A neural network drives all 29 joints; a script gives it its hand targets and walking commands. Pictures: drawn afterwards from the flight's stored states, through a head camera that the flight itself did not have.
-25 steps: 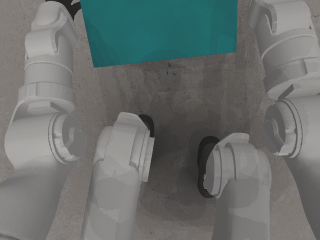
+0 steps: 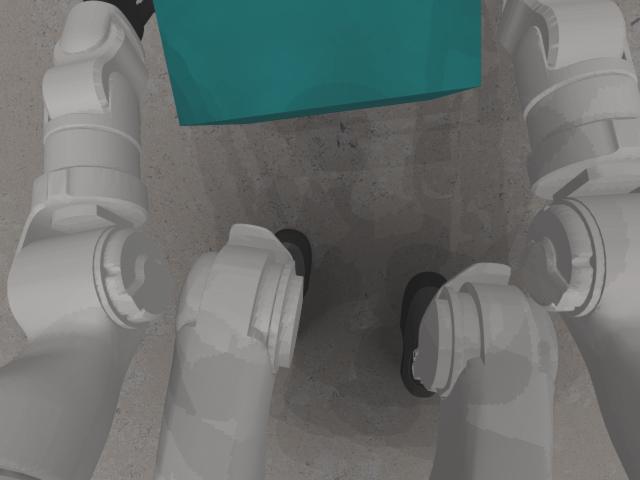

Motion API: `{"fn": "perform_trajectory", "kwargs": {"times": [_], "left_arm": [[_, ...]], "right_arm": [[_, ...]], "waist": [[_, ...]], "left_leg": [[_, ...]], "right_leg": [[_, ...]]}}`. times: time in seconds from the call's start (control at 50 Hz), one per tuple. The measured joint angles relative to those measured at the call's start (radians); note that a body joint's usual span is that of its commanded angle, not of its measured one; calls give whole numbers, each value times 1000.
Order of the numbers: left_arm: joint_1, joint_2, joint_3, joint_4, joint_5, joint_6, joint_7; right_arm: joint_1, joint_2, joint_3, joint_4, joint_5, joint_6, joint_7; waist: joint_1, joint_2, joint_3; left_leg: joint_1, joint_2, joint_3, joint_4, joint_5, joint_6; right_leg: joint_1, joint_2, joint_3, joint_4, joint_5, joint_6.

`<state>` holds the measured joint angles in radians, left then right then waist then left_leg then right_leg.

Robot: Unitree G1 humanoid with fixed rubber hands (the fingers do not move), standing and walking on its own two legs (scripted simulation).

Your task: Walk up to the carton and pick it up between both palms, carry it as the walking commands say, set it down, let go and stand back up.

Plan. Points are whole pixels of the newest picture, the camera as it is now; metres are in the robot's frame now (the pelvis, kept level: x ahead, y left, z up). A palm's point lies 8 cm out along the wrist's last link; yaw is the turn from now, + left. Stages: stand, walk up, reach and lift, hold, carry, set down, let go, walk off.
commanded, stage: set down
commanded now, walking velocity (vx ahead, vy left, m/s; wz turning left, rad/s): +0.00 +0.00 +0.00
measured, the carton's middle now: out of the picture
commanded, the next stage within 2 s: none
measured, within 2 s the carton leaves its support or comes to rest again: neither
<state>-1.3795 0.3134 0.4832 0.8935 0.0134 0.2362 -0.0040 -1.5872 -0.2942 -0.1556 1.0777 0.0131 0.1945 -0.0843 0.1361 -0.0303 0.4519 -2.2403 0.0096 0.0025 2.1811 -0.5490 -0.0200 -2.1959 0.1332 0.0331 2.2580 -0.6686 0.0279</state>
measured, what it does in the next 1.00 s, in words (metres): stands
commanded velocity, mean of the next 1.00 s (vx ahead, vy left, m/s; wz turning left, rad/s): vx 0.00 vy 0.00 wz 0.00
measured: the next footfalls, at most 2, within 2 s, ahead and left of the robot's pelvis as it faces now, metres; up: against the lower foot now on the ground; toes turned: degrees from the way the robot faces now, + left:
none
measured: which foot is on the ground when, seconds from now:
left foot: down 0.00-1.00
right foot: down 0.00-1.00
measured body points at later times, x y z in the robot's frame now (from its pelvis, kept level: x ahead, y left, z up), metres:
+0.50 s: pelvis +0.00 +0.00 -0.01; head +0.38 +0.02 +0.22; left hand +0.51 +0.29 -0.18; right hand +0.60 -0.06 -0.19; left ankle +0.12 +0.12 -0.33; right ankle +0.09 -0.11 -0.33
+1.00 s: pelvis -0.01 +0.00 -0.01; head +0.37 +0.03 +0.22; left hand +0.51 +0.30 -0.18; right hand +0.60 -0.10 -0.19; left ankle +0.12 +0.12 -0.33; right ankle +0.09 -0.11 -0.33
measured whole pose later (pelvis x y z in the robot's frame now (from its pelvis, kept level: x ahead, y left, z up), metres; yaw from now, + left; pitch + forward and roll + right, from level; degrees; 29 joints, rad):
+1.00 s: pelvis -0.01 +0.00 -0.01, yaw +0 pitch +32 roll +2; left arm -1.51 0.43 0.31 1.20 -0.17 0.07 0.05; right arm -1.65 -0.46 0.05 1.18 0.20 0.15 -0.08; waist 0.14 -0.02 0.52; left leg -2.23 0.03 0.02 2.20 -0.52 0.00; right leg -2.19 0.10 0.03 2.28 -0.64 0.02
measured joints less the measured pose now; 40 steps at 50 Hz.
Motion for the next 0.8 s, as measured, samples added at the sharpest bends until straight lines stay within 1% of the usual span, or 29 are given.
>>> {"fn": "perform_trajectory", "kwargs": {"times": [0.26, 0.44, 0.56, 0.62, 0.68, 0.74, 0.8], "left_arm": [[3, 10, 6, 6, 1, -12, -37], [-2, 13, 9, 21, -2, -27, -42], [-9, 15, 6, 42, -5, -53, -45], [-19, 16, -5, 65, -16, -84, -36], [-43, 30, -43, 115, -41, -120, -7], [-53, 47, -96, 171, -84, -138, 25], [-68, 60, -126, 205, -130, -156, 50]], "right_arm": [[12, 11, -19, -25, -18, -9, 13], [12, 9, -21, -28, -24, -14, 17], [10, -3, -5, -26, -21, -24, 24], [6, -18, 20, -22, -10, -37, 25], [-1, -42, 67, -12, 18, -43, 16], [9, -62, 115, 10, 58, -34, -6], [14, -89, 153, 19, 106, -36, -22]], "waist": [[0, 2, 8], [2, 7, 20], [4, 11, 33], [6, 14, 48], [8, 18, 72], [8, 19, 70], [5, 20, 69]], "left_leg": [[1, 2, -2, 14, -17, -4], [4, 3, -3, 22, -16, -5], [9, 4, 0, 26, -14, -4], [16, 4, 2, 27, -11, -3], [27, 4, 4, 25, -5, -3], [24, 5, 7, 20, 3, 0], [21, 7, 11, 15, 11, 4]], "right_leg": [[-2, -7, -8, 14, -14, -11], [1, -11, -11, 22, -12, -13], [5, -13, -9, 26, -10, -11], [12, -14, -8, 28, -7, -9], [23, -17, -7, 27, -2, -9], [20, -20, -6, 23, 4, -8], [17, -23, -4, 19, 11, -5]]}}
